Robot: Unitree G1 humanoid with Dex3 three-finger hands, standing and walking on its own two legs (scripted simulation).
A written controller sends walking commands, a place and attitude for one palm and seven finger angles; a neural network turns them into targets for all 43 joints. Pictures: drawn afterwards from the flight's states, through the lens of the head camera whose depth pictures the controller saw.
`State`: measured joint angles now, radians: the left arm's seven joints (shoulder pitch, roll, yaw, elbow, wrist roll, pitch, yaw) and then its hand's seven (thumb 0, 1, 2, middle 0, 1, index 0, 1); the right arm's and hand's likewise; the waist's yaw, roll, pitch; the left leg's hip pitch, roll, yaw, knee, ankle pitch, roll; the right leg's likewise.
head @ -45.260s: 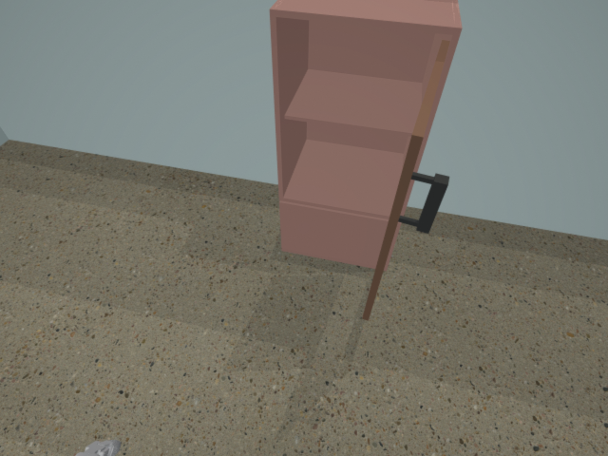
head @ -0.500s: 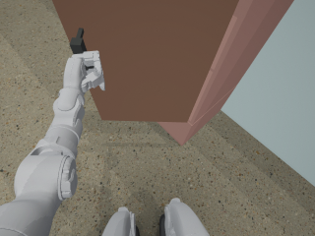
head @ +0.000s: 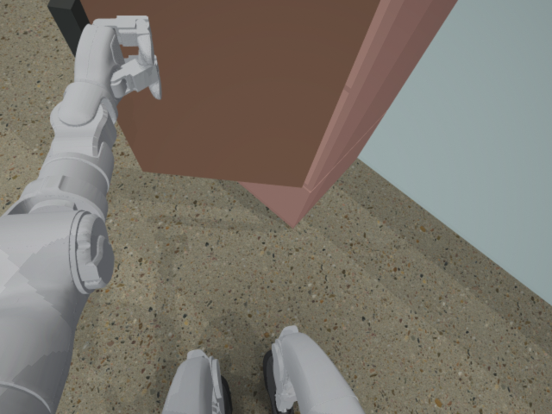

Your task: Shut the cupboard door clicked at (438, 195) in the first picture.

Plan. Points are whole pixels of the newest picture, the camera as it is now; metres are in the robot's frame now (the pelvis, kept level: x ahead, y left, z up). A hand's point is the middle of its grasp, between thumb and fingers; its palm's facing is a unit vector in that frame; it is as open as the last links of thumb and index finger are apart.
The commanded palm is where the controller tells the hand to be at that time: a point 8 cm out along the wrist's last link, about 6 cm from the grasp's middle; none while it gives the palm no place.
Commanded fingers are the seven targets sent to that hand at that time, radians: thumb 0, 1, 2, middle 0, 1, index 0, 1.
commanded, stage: push the door shut along its arc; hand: left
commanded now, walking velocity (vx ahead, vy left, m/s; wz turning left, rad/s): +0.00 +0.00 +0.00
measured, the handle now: (90, 37) +0.63 +0.15 +0.09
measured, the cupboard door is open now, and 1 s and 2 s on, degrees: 38 29 29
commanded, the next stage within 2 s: pull the fist back off the door in 0.44 s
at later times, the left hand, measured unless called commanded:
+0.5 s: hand (172, 41) +0.61 +0.05 +0.09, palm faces -0.33 -0.94 -0.02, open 3.0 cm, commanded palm +0.63 +0.07 +0.09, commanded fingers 0.00 0.90 0.90 -1.30 -1.50 -1.30 -1.50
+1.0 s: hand (184, 43) +0.60 +0.03 +0.09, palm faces +0.09 -1.00 -0.01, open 3.1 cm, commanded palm +0.55 +0.08 +0.09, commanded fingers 0.00 0.90 0.90 -1.30 -1.50 -1.30 -1.50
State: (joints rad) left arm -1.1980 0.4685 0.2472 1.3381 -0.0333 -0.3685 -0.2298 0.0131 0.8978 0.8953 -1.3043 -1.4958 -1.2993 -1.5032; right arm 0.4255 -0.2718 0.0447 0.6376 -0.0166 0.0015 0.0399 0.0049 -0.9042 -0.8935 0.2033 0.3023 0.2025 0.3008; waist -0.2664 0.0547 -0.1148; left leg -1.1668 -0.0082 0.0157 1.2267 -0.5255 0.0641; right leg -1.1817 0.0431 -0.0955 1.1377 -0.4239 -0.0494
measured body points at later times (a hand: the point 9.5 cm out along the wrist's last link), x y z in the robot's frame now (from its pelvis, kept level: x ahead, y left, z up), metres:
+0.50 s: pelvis +0.01 -0.01 -0.01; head +0.20 +0.01 +0.39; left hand +0.62 +0.10 +0.10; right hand -0.06 -0.26 -0.10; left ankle +0.02 +0.08 -0.63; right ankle +0.05 -0.10 -0.63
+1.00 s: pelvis +0.03 -0.02 +0.02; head +0.19 -0.01 +0.44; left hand +0.59 +0.09 +0.10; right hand -0.05 -0.24 -0.09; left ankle +0.02 +0.08 -0.63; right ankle +0.05 -0.10 -0.63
